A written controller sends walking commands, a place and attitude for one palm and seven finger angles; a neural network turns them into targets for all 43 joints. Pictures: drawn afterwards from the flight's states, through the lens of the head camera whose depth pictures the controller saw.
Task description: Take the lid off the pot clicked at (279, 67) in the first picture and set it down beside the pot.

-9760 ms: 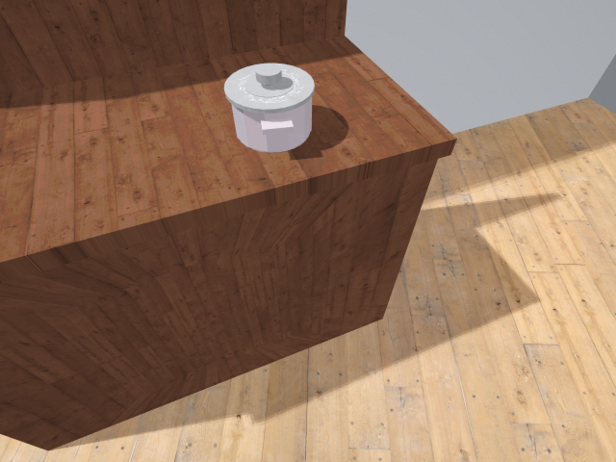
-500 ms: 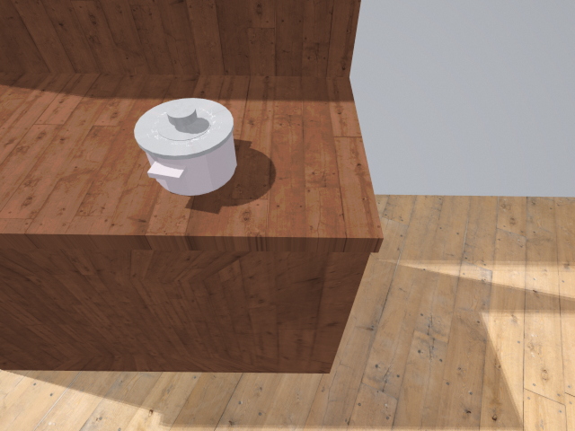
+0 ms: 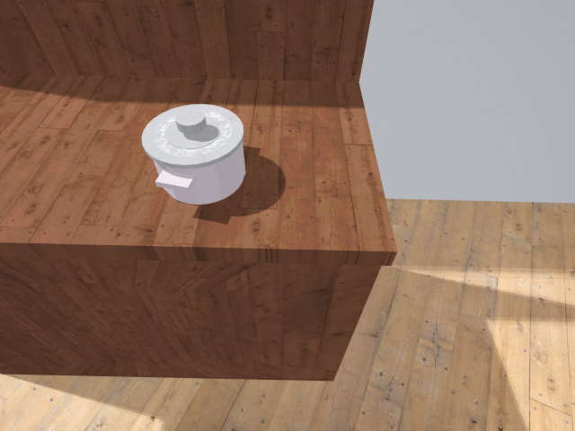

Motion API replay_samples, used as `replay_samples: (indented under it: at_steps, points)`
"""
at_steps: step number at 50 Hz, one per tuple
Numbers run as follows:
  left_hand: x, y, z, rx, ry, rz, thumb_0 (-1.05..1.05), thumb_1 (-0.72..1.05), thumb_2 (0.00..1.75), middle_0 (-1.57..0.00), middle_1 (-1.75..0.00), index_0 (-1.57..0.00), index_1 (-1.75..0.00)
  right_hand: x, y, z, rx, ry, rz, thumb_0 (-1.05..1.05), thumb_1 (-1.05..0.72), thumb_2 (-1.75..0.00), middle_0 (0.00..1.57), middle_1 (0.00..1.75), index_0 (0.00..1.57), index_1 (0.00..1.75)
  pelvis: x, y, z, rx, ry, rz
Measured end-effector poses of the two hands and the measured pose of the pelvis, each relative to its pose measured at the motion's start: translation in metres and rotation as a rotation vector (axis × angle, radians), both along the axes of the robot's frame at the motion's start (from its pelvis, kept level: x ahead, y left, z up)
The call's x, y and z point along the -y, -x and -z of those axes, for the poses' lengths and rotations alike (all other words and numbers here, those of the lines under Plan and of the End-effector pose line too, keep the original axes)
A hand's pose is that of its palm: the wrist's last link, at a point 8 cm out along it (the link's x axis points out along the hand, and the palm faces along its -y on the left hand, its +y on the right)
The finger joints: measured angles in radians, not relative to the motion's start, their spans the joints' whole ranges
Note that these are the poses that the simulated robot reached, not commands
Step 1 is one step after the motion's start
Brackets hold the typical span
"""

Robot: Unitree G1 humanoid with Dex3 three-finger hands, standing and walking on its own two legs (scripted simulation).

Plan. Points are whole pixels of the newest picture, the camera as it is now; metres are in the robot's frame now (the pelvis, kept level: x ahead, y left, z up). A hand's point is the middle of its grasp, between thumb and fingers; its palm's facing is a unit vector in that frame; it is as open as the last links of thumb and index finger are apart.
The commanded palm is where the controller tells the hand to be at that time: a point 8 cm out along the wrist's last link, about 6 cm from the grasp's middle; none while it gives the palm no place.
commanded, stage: look again from close up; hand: left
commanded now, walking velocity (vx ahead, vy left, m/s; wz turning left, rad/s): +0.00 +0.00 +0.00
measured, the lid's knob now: (191, 121) +0.52 +0.19 +0.16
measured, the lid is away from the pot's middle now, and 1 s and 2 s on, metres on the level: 0.00 0.00 0.00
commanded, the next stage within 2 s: lift the closed hand beside the body in 0.78 s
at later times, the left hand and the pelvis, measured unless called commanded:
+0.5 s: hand out of the picture +0.02 +0.23 -0.18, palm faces -0.03 -0.97 -0.25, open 7.4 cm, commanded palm none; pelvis -0.01 +0.03 -0.01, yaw -2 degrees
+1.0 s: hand out of the picture +0.11 +0.22 -0.11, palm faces +0.15 -0.95 -0.28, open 7.2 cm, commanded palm +0.09 +0.26 -0.04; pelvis -0.01 +0.02 +0.00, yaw -1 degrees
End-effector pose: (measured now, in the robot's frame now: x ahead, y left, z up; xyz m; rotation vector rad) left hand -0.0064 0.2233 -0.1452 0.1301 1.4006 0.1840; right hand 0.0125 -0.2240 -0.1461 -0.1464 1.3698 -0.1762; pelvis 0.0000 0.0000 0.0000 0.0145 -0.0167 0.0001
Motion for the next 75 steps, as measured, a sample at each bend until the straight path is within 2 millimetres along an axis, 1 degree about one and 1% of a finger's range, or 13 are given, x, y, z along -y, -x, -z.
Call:
replay_samples:
  at_steps: [12, 26, 35, 45, 46, 48, 50, 52, 54, 58, 62, 68, 75]
  points:
    - [-0.021, -0.01, 0.008, 0.049, -0.016, 0.072, 0.0, 0.9, 0.9, -0.2, -0.3, -0.2, -0.3, -0.011, -0.012, 0.002, 0.117, 0.014, 0.007, 0.01, -0.91, -0.9, 0.2, 0.3, 0.2, 0.3, -0.02, 0.005, 0.011, -0.003, 0.02, 0.025]
    - [-0.051, -0.025, 0.001, 0.084, -0.054, 0.104, 0.0, 0.9, 0.9, -0.2, -0.3, -0.2, -0.3, -0.025, 0.002, 0.002, 0.086, -0.002, 0.005, 0.0, -0.92, -0.9, 0.2, 0.3, 0.2, 0.3, -0.031, 0.014, 0.01, -0.022, 0.016, 0.037]
    - [-0.048, -0.023, 0.002, 0.057, -0.047, 0.106, 0.0, 0.9, 0.9, -0.2, -0.3, -0.2, -0.3, -0.02, 0.005, 0.0, 0.054, 0.007, 0.014, 0.01, -0.91, -0.9, 0.2, 0.3, 0.2, 0.3, -0.027, 0.011, 0.008, -0.024, 0.01, 0.043]
    - [-0.034, -0.026, 0.004, 0.056, -0.024, 0.108, 0.0, 0.9, 0.9, -0.2, -0.3, -0.2, -0.3, -0.011, -0.007, -0.002, 0.067, 0.017, 0.01, 0.01, -0.91, -0.9, 0.2, 0.3, 0.2, 0.3, -0.023, 0.008, 0.007, -0.025, 0.015, 0.047]
    - [-0.033, -0.034, -0.001, 0.105, -0.023, 0.078, 0.01, 0.9, 0.9, -0.2, -0.3, -0.2, -0.3, -0.011, -0.011, -0.005, 0.099, 0.019, 0.005, 0.01, -0.91, -0.9, 0.2, 0.3, 0.2, 0.3, -0.023, 0.009, 0.007, -0.023, 0.017, 0.045]
    - [-0.035, -0.066, -0.032, 0.33, -0.07, 0.046, 0.01, 0.9, 0.9, -0.22, -0.31, -0.22, -0.32, -0.01, -0.026, -0.015, 0.221, 0.036, -0.029, 0.01, -0.91, -0.9, 0.2, 0.3, 0.2, 0.3, -0.023, 0.007, 0.005, -0.018, 0.009, 0.038]
    - [-0.037, -0.095, -0.067, 0.524, -0.137, 0.031, 0.01, 0.9, 0.9, -0.25, -0.34, -0.24, -0.34, -0.009, -0.048, -0.022, 0.345, 0.034, -0.047, 0.01, -0.91, -0.9, 0.2, 0.3, 0.2, 0.3, -0.023, 0.006, 0.003, -0.013, 0.004, 0.023]
    - [-0.04, -0.111, -0.09, 0.636, -0.181, 0.035, 0.01, 0.9, 0.9, -0.29, -0.38, -0.29, -0.39, -0.008, -0.073, -0.031, 0.456, 0.023, -0.049, 0.01, -0.9, -0.9, 0.2, 0.3, 0.2, 0.3, -0.022, 0.007, 0.002, -0.018, -0.001, 0.018]
    - [-0.04, -0.116, -0.103, 0.687, -0.195, 0.05, 0.01, 0.9, 0.9, -0.34, -0.44, -0.34, -0.45, -0.008, -0.1, -0.044, 0.563, 0.012, -0.047, 0.01, -0.9, -0.9, 0.2, 0.3, 0.2, 0.3, -0.02, 0.01, 0.001, -0.016, -0.001, 0.019]
    - [-0.039, -0.109, -0.133, 0.788, -0.202, 0.082, 0.01, 0.9, 0.9, -0.47, -0.59, -0.47, -0.6, -0.009, -0.145, -0.08, 0.769, 0.015, -0.095, 0.01, -0.9, -0.9, 0.2, 0.3, 0.2, 0.3, -0.015, 0.016, -0.001, -0.002, 0.003, 0.019]
    - [-0.043, -0.093, -0.152, 0.861, -0.23, 0.064, 0.01, 0.9, 0.9, -0.63, -0.76, -0.63, -0.77, -0.011, -0.173, -0.106, 0.878, 0.035, -0.165, 0.01, -0.9, -0.9, 0.2, 0.3, 0.2, 0.3, -0.009, 0.023, -0.001, 0.011, 0.011, 0.005]
    - [-0.048, -0.079, -0.18, 0.959, -0.276, 0.038, 0.01, 0.9, 0.9, -0.88, -1.04, -0.88, -1.05, -0.015, -0.179, -0.114, 0.889, 0.053, -0.245, 0.01, -0.9, -0.9, 0.2, 0.3, 0.2, 0.3, -0.004, 0.029, -0.003, 0.03, 0.018, -0.01]
    - [-0.051, -0.081, -0.213, 1.059, -0.333, 0.082, 0.01, 0.9, 0.9, -1.15, -1.33, -1.15, -1.34, -0.02, -0.154, -0.091, 0.794, 0.028, -0.232, 0.01, -0.9, -0.9, 0.21, 0.3, 0.2, 0.3, -0.003, 0.028, -0.004, 0.05, 0.018, -0.004]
